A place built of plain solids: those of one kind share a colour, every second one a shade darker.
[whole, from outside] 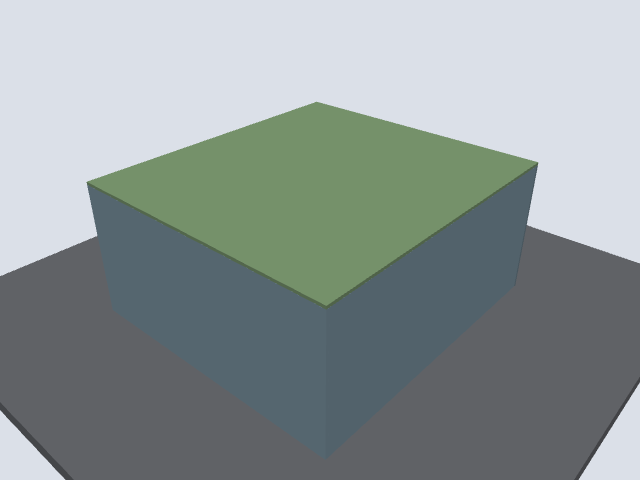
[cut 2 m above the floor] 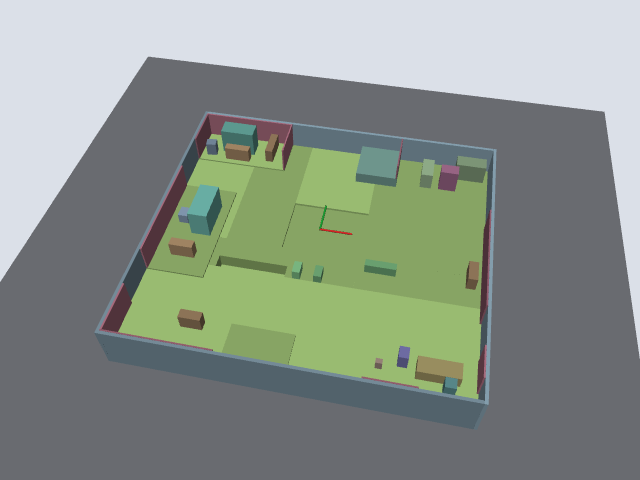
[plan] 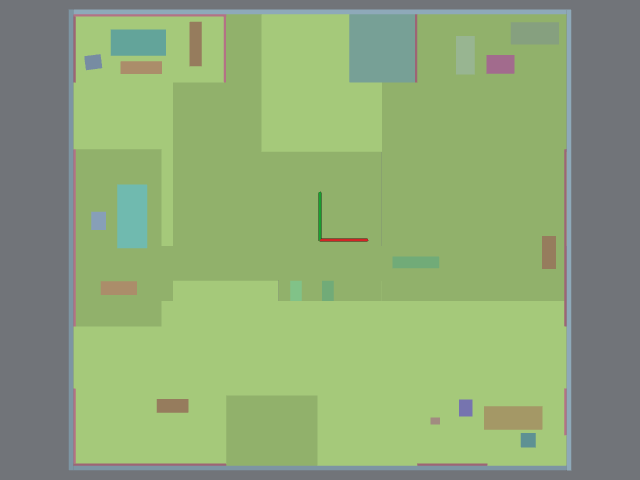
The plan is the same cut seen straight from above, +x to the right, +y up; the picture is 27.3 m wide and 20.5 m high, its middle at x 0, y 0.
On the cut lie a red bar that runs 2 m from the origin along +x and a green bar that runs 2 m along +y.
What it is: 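A part of a trade-fair hall in the days of build-up; stands in every state, service ducts in the floor, freight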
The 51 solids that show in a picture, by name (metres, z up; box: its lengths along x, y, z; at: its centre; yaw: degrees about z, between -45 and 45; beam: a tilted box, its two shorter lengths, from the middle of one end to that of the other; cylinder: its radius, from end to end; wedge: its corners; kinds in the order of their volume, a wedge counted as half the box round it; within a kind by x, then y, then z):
{
 "floor_1": {"box": [3.76, 7.58, 0.11], "at": [-8.65, 0.09, 1.18]},
 "floor_2": {"box": [4.25, 0.86, 1.17], "at": [-8.4, -2.17, 0.54]},
 "floor_3": {"box": [4.25, 19.28, 1.17], "at": [-8.4, 0.0, 0.54]},
 "floor_4": {"box": [6.52, 2.92, 0.11], "at": [-7.27, 8.18, 1.18]},
 "floor_5": {"box": [8.03, 4.02, 1.17], "at": [-6.51, 1.76, 0.54]},
 "floor_6": {"box": [3.78, 11.38, 1.17], "at": [-4.39, 3.95, 0.54]},
 "floor_7": {"box": [4.5, 0.86, 0.22], "at": [-4.03, -2.17, 0.06]},
 "floor_8": {"box": [0.72, 1.49, 1.17], "at": [-2.14, -1.0, 0.54]},
 "floor_9": {"box": [3.9, 3.0, 0.11], "at": [-2.06, -8.14, 1.18]},
 "floor_10": {"box": [21.07, 7.03, 1.17], "at": [0.0, -6.12, 0.54]},
 "floor_11": {"box": [21.07, 5.87, 1.17], "at": [0.0, 6.71, 0.54]},
 "floor_12": {"box": [5.14, 4.02, 1.02], "at": [0.07, 1.76, 0.46]},
 "floor_13": {"box": [4.42, 9.39, 1.17], "at": [0.43, -4.95, 0.54]},
 "floor_14": {"box": [7.89, 19.28, 1.17], "at": [6.59, 0.0, 0.54]},
 "floor_15": {"box": [7.89, 4.02, 1.17], "at": [6.59, 1.76, 0.54]},
 "floor_16": {"box": [6.38, 3.3, 0.11], "at": [7.34, -7.99, 1.18]},
 "wall_1": {"box": [0.2, 19.68, 9.66], "at": [-10.63, 0.0, 4.78]},
 "wall_2": {"box": [21.07, 0.2, 9.66], "at": [0.0, -9.74, 4.78]},
 "wall_3": {"box": [21.07, 0.2, 9.66], "at": [0.0, 9.74, 4.78]},
 "wall_4": {"box": [0.2, 19.68, 9.66], "at": [10.63, 0.0, 4.78]},
 "roof_1": {"box": [21.47, 19.68, 0.2], "at": [0.0, 0.0, 9.71]},
 "cabin_1": {"box": [1.29, 2.72, 2.5], "at": [-8.02, 1.01, 2.48]},
 "cabin_2": {"box": [2.37, 1.13, 2.5], "at": [-7.76, 8.43, 2.48]},
 "panelwall_1": {"box": [0.1, 3.2, 2.5], "at": [-10.48, -7.94, 2.37]},
 "panelwall_2": {"box": [0.1, 7.58, 2.5], "at": [-10.48, 0.09, 2.48]},
 "panelwall_3": {"box": [0.1, 2.82, 2.5], "at": [-10.48, 8.13, 2.48]},
 "panelwall_4": {"box": [6.52, 0.1, 2.5], "at": [-7.27, -9.59, 2.37]},
 "panelwall_5": {"box": [6.52, 0.1, 2.5], "at": [-7.27, 9.59, 2.48]},
 "panelwall_6": {"box": [0.1, 2.82, 2.5], "at": [-4.06, 8.13, 2.48]},
 "panelwall_7": {"box": [0.1, 2.92, 2.5], "at": [4.11, 8.18, 3.18]},
 "panelwall_8": {"box": [3.0, 0.1, 2.5], "at": [5.66, -9.59, 2.48]},
 "panelwall_9": {"box": [0.1, 2.0, 2.5], "at": [10.48, -7.34, 2.48]},
 "panelwall_10": {"box": [0.1, 7.58, 2.5], "at": [10.48, 0.09, 2.37]},
 "stage_1": {"box": [2.91, 2.92, 0.81], "at": [2.7, 8.18, 1.53]},
 "counter_1": {"box": [1.56, 0.59, 1.03], "at": [-8.59, -2.06, 1.74], "yaw": 0.2},
 "counter_2": {"box": [1.77, 0.55, 1.02], "at": [-7.63, 7.37, 1.74]},
 "counter_3": {"box": [1.36, 0.59, 1.03], "at": [-6.29, -7.08, 1.64]},
 "counter_4": {"box": [0.54, 1.91, 1.0], "at": [-5.31, 8.37, 1.73]},
 "counter_5": {"box": [0.6, 1.41, 1.02], "at": [9.78, -0.53, 1.63]},
 "crate_1": {"box": [0.8, 1.64, 1.23], "at": [6.2, 7.89, 1.74]},
 "crate_2": {"box": [2.05, 0.95, 1.42], "at": [9.18, 8.82, 1.83]},
 "panel_stack_1": {"box": [2.5, 1.0, 0.86], "at": [8.26, -7.6, 1.66]},
 "pallet_load_1": {"box": [1.2, 0.8, 1.67], "at": [7.71, 7.5, 1.96]},
 "cover_stack_1": {"box": [0.5, 0.86, 0.69], "at": [-1.02, -2.17, 1.47]},
 "cover_stack_2": {"box": [0.5, 0.86, 0.62], "at": [0.33, -2.17, 1.43]},
 "cover_stack_3": {"box": [2.0, 0.5, 0.69], "at": [4.09, -0.95, 1.47]},
 "plinth_1": {"box": [0.71, 0.61, 0.99], "at": [-9.68, 7.59, 1.72], "yaw": 7.3},
 "plinth_2": {"box": [0.64, 0.78, 0.7], "at": [-9.46, 0.81, 1.58]},
 "bin_small_1": {"box": [0.58, 0.73, 1.07], "at": [6.22, -7.17, 1.76]},
 "case_1": {"box": [0.65, 0.62, 1.1], "at": [8.89, -8.55, 1.78]},
 "toolbox_1": {"box": [0.4, 0.31, 0.63], "at": [4.92, -7.73, 1.54]}
}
